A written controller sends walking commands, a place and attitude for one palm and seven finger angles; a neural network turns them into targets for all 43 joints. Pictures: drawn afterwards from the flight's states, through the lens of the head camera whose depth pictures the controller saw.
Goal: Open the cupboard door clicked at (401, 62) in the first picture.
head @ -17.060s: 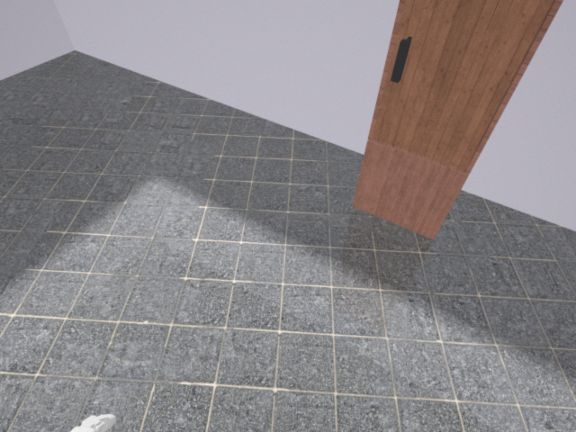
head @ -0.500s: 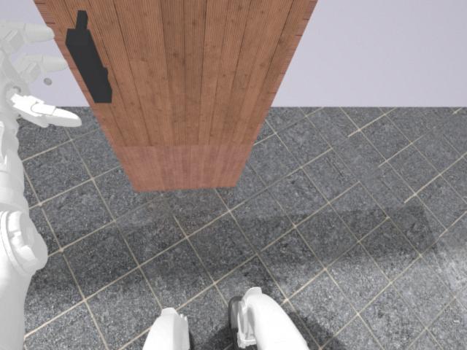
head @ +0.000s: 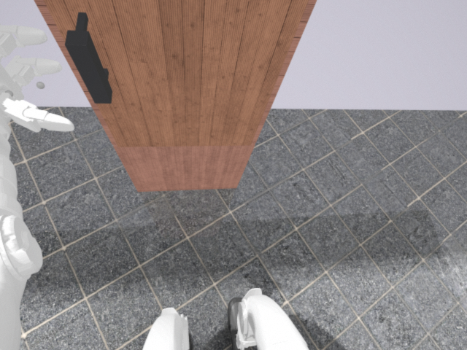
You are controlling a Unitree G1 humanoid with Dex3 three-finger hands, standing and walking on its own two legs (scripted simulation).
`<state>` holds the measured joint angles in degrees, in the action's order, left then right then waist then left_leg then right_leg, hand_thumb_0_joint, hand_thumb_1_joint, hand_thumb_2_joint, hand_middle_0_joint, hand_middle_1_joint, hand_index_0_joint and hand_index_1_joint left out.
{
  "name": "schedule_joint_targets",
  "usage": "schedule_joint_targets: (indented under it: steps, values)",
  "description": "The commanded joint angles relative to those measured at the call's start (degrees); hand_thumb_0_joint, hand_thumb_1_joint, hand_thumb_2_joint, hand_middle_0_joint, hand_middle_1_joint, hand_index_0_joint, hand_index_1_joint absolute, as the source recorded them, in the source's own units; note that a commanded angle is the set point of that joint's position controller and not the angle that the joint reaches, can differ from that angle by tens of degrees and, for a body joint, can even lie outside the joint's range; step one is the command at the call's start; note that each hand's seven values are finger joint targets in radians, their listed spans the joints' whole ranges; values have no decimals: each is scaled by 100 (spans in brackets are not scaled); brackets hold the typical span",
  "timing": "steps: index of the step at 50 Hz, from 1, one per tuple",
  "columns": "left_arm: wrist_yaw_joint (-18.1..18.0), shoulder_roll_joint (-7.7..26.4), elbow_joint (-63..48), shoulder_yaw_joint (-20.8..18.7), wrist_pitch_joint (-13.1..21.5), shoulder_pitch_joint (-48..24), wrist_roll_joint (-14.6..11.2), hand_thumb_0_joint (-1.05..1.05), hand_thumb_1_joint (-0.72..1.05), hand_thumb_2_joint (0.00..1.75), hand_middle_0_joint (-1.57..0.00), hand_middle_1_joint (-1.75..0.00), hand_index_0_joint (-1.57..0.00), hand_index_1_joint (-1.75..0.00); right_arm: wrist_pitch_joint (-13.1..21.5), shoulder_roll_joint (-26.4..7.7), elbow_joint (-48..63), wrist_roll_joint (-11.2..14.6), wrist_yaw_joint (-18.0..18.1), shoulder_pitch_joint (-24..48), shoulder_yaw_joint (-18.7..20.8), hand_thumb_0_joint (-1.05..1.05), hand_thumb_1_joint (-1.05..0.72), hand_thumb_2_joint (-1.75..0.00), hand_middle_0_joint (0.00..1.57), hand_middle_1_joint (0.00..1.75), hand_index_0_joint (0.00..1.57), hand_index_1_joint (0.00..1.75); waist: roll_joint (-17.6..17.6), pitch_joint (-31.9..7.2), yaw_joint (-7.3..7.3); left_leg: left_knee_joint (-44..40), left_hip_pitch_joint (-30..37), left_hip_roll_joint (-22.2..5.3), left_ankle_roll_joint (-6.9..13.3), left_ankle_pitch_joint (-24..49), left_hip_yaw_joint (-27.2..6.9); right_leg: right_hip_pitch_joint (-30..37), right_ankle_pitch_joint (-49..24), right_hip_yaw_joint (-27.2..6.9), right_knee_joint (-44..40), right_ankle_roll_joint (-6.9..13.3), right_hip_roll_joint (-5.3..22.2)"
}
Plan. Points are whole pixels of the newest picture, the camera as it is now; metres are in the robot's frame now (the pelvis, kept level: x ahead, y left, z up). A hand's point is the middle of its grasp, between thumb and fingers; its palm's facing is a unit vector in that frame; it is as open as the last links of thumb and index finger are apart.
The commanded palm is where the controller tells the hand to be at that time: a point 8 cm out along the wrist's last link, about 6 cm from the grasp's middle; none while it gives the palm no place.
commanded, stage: slide the fingers in behind the handle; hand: left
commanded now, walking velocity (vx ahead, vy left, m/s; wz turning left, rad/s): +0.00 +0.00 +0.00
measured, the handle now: (93, 60) +0.57 +0.18 +0.06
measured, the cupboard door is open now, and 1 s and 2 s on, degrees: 0 0 0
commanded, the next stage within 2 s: close the thumb around the handle in 1.58 s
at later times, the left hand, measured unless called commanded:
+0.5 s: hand (63, 86) +0.52 +0.22 +0.06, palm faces -0.03 -1.00 -0.02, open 13.8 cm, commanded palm +0.50 +0.25 +0.07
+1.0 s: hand (95, 86) +0.52 +0.17 +0.06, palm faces -0.02 -1.00 -0.02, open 13.9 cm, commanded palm +0.49 +0.21 +0.07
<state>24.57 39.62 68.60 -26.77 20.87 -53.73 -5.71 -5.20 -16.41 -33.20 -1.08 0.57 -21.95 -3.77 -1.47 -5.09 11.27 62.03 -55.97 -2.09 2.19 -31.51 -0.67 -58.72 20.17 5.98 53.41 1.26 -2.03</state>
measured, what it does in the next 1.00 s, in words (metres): stands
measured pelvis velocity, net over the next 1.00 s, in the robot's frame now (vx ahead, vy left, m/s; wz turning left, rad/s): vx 0.00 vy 0.00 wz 0.00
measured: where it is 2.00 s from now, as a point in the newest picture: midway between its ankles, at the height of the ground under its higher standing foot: outside the picture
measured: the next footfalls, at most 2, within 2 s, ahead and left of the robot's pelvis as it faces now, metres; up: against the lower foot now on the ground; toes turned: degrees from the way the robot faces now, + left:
none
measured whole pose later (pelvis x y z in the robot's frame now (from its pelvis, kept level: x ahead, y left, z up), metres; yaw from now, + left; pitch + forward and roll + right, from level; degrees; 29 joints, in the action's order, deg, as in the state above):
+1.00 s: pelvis +0.00 +0.00 +0.00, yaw +0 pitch +24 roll -4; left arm 12.6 27.5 65.8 -21.2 23.3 -52.2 -3.9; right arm -3.9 -14.8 -34.0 -2.2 -1.5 -22.9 -2.6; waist -2.4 -6.5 11.3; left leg 61.3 -54.5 -1.3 2.5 -31.3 0.3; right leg -57.9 20.4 4.9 53.9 0.8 -1.4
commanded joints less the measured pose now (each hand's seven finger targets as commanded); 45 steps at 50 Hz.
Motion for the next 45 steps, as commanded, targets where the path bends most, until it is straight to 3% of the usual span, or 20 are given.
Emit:
schedule_joint_targets:
  steps: [1,4,5,7,9,10,13,17,19,20,21,24,25,28,29,31,33,36,40,45]
  values:
    - [79,1368,-1489,-36,366,-2193,-199,0,-50,30,-30,-120,-30,-120,34,-1088,164,13,76,-1205,415,0,-90,-90,20,30,20,30,-1292,-3263,26,-675,1917,36,-184,3533,-325,2033,-2116,-403,-207,28,-93]
    - [41,1010,-1459,152,359,-2179,-283,0,-50,30,-30,-120,-30,-120,40,-1077,123,12,50,-1180,428,0,-90,-90,20,30,20,30,-1231,-3044,91,-678,2042,0,-229,3596,-386,1741,-1943,-331,-234,23,-120]
    - [-10,1108,-1418,51,342,-2230,-296,0,-50,30,-30,-120,-30,-120,39,-1097,96,10,49,-1202,434,0,-90,-90,20,30,20,30,-969,-2997,105,-686,1881,6,-190,3402,-382,1836,-1923,-341,-251,20,-122]
    - [-102,1018,-1281,122,320,-2396,-265,0,-50,30,-30,-120,-30,-120,63,-1078,111,17,63,-1206,414,0,-90,-90,20,30,20,30,-903,-2753,164,-713,1613,48,-143,3083,-354,1829,-1823,-366,-256,35,-106]
    - [-222,1188,-1148,29,302,-2465,-152,0,-50,30,-30,-120,-30,-120,73,-1069,75,5,57,-1187,400,0,-90,-90,20,30,20,30,-982,-2701,125,-700,1410,71,-130,2792,-311,1863,-1681,-409,-245,26,-85]
    - [-288,1300,-1048,-57,295,-2439,-111,0,-50,30,-30,-120,-30,-120,87,-1072,84,0,61,-1206,393,0,-90,-90,20,30,20,30,-768,-2653,133,-701,1211,77,-97,2613,-297,1948,-1616,-434,-256,14,-81]
    - [-424,1326,-1323,25,435,-2741,35,0,-50,30,-30,-120,-30,-120,134,-1037,109,-32,47,-1199,375,0,-90,-90,20,30,20,30,-1239,-2913,102,-675,1407,87,-138,2736,-318,1851,-1627,-445,-155,42,-63]
    - [-455,1297,-1371,-38,551,-2618,-6,0,-50,30,-30,-120,-30,-120,172,-1051,141,-41,24,-1232,393,0,-90,-90,20,30,20,30,-1072,-3222,102,-632,1650,60,-164,3021,-375,1901,-1763,-401,-104,54,-86]
    - [-424,1178,-1543,6,549,-2577,-53,0,-50,30,-30,-120,-30,-120,166,-1052,138,-39,5,-1224,414,0,-90,-90,20,30,20,30,-1262,-3467,55,-632,1862,47,-201,3240,-368,1931,-1888,-406,-109,37,-82]
    - [-401,1068,-1538,68,522,-2539,-83,0,-50,30,-30,-120,-30,-120,169,-1052,123,-35,-5,-1222,418,0,-90,-90,20,30,20,30,-1290,-3454,65,-640,1942,39,-227,3336,-383,1883,-1904,-385,-123,40,-87]
    - [-392,1075,-1495,39,492,-2448,-98,0,-50,30,-30,-120,-30,-120,156,-1059,112,-22,-6,-1228,432,0,-90,-90,20,30,20,30,-1052,-3356,69,-646,1860,32,-198,3280,-366,1939,-1924,-386,-161,26,-95]
    - [-400,944,-1355,94,415,-2434,-127,0,-50,30,-30,-120,-30,-120,143,-1052,74,-15,-1,-1247,422,0,-90,-90,20,30,20,30,-1005,-3111,86,-718,1748,37,-199,3138,-391,1878,-1798,-355,-189,26,-100]
    - [-411,740,-1313,250,372,-2435,-127,0,-50,30,-30,-120,-30,-120,142,-1040,70,-10,-7,-1247,424,0,-90,-90,20,30,20,30,-981,-2998,144,-736,1749,38,-182,3065,-376,1797,-1749,-349,-222,17,-101]
    - [-547,808,-1377,170,399,-2488,-86,0,-50,30,-30,-120,-30,-120,141,-1037,46,-33,-8,-1277,437,0,-90,-90,20,30,20,30,-1061,-3002,110,-752,1846,32,-219,3181,-411,1699,-1711,-325,-210,27,-93]
    - [-578,595,-1322,320,397,-2459,-75,0,-50,30,-30,-120,-30,-120,153,-1010,33,-42,-21,-1277,438,0,-90,-90,20,30,20,30,-1030,-2938,137,-734,1826,41,-212,3155,-394,1659,-1703,-331,-213,22,-92]
    - [-672,551,-1249,333,424,-2440,-41,0,-50,30,-30,-120,-30,-120,156,-1015,26,-53,-36,-1292,439,0,-90,-90,20,30,20,30,-878,-2774,147,-766,1739,37,-219,3073,-414,1631,-1623,-313,-220,24,-91]
    - [-719,337,-1445,480,532,-2520,-28,0,-50,30,-30,-120,-30,-120,177,-993,29,-67,-62,-1305,471,0,-90,-90,20,30,20,30,-1112,-2982,133,-757,2051,29,-281,3355,-453,1527,-1646,-290,-200,28,-87]
    - [-756,115,-1384,635,551,-2535,-16,0,-50,30,-30,-120,-30,-120,163,-992,-29,-78,-79,-1311,498,0,-90,-90,20,30,20,30,-1060,-2913,187,-726,2201,5,-341,3548,-484,1381,-1636,-258,-201,24,-91]
    - [-870,161,-1603,495,604,-2493,-75,0,-50,30,-30,-120,-30,-120,146,-986,1,-85,-96,-1281,515,0,-90,-90,20,30,20,30,-1083,-3198,79,-728,2329,14,-370,3798,-485,1582,-1819,-261,-185,34,-88]
    - [-1151,181,-1448,403,618,-2301,49,0,-50,30,-30,-120,-30,-120,135,-934,59,-85,-128,-1228,503,0,-90,-90,20,30,20,30,-869,-2977,18,-765,1890,73,-292,3424,-378,1817,-1872,-318,-178,26,-65]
